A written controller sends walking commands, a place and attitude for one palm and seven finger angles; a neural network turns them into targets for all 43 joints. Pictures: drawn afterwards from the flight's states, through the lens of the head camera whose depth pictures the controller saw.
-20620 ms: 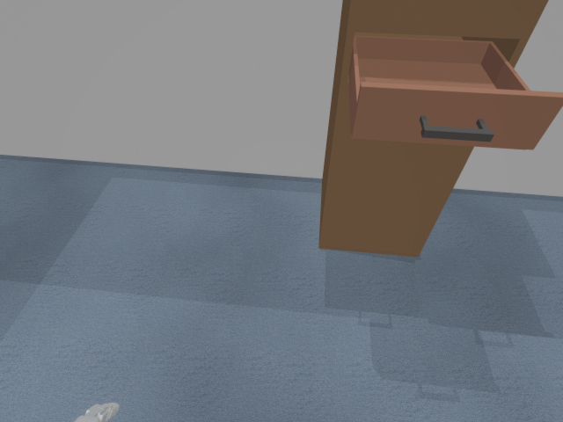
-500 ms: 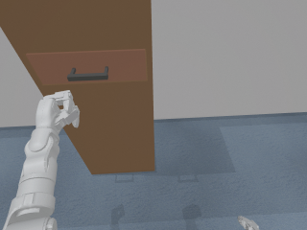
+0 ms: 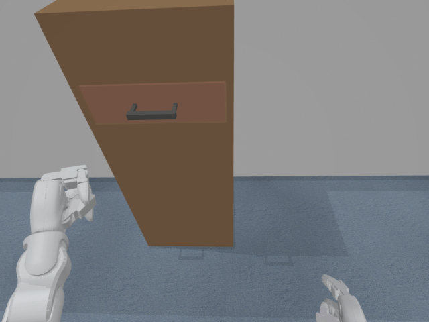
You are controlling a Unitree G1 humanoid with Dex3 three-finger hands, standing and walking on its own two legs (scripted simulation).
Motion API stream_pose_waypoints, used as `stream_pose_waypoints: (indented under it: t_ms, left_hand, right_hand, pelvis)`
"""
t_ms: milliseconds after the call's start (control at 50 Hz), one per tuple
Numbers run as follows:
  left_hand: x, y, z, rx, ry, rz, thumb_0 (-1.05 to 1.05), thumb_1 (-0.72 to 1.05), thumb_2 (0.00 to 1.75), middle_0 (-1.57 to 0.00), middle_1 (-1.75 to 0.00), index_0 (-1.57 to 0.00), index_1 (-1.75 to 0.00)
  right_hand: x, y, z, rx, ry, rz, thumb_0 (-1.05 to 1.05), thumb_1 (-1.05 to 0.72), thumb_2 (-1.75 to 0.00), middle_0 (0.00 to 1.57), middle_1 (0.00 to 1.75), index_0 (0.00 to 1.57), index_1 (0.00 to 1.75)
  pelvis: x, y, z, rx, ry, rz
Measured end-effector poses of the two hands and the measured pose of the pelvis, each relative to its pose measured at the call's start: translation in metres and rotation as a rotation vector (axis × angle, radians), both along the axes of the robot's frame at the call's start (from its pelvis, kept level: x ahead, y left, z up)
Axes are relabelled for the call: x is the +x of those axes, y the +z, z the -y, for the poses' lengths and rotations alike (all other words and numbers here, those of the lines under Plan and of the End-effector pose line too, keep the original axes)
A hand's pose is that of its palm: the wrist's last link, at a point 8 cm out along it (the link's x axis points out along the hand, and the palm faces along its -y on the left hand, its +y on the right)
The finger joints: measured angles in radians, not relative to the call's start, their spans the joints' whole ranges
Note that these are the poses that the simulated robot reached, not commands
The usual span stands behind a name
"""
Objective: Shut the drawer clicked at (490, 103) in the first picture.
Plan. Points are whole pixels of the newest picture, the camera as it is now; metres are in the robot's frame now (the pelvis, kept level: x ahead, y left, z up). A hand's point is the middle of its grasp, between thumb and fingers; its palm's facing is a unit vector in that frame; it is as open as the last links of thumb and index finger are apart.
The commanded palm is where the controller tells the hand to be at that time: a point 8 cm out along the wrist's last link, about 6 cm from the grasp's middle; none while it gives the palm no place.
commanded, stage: draw the hand back to the body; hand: left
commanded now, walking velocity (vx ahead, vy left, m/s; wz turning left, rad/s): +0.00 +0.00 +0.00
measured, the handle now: (153, 111) +0.60 +0.23 +0.08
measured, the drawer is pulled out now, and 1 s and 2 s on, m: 0.00 0.00 0.00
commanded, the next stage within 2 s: step back with the hand held close in 0.50 s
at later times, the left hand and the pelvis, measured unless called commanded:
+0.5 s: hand (48, 237) +0.18 +0.25 +0.16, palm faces +0.43 -0.82 -0.38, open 3.3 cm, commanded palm +0.14 +0.29 +0.17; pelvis +0.01 +0.01 +0.00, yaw +1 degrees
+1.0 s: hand (43, 249) +0.17 +0.26 +0.15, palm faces +0.28 -0.82 -0.50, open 3.2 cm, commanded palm +0.11 +0.30 +0.17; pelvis -0.02 +0.02 +0.00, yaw +0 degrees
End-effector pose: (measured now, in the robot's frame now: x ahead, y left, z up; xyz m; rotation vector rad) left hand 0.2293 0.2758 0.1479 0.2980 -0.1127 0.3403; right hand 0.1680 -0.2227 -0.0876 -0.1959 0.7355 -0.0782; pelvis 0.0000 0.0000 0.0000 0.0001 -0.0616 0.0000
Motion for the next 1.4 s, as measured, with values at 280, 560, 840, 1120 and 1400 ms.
stream_pose_waypoints:
  t_ms: [280,560,840,1120,1400]
  left_hand:
    - [-0.061,0.021,-0.003,0.104,0.019,0.01,0.02,0.89,0.9,-1.41,-1.6,-1.4,-1.6]
    - [-0.083,0.021,-0.013,0.108,0.102,0.006,0.01,0.89,0.9,-1.41,-1.6,-1.4,-1.6]
    - [-0.072,0.032,-0.014,0.223,-0.011,-0.025,0.01,0.89,0.9,-1.41,-1.6,-1.4,-1.6]
    - [-0.114,0.029,-0.029,0.247,-0.036,-0.012,0.02,0.89,0.89,-1.41,-1.6,-1.4,-1.6]
    - [-0.176,0.029,-0.038,0.293,0.016,0.075,0.01,0.89,0.9,-1.41,-1.6,-1.4,-1.6]
  right_hand:
    - [0.027,0.012,-0.011,0.011,0.024,0.067,0.01,-0.9,-0.9,0.2,0.3,0.2,0.3]
    - [0.037,0.013,-0.023,-0.003,0.07,0.078,0.01,-0.9,-0.9,0.2,0.3,0.2,0.3]
    - [0.012,0.008,-0.007,-0.018,-0.029,-0.009,0.01,-0.9,-0.9,0.2,0.3,0.21,0.3]
    - [-0.037,0.008,-0.013,-0.053,-0.071,-0.046,0.01,-0.9,-0.9,0.2,0.3,0.2,0.3]
    - [-0.075,0.005,-0.027,-0.064,0.0,0.014,0.01,-0.9,-0.9,0.2,0.3,0.21,0.3]
  pelvis:
    - [0.013,0.002,-0.005,-0.001,-0.005,0.018]
    - [0.013,0.002,-0.007,-0.003,0.014,0.021]
    - [0.003,0.001,-0.016,-0.016,0.002,-0.051]
    - [-0.036,-0.003,-0.028,-0.025,0.004,-0.066]
    - [-0.083,-0.013,-0.029,-0.042,0.06,-0.051]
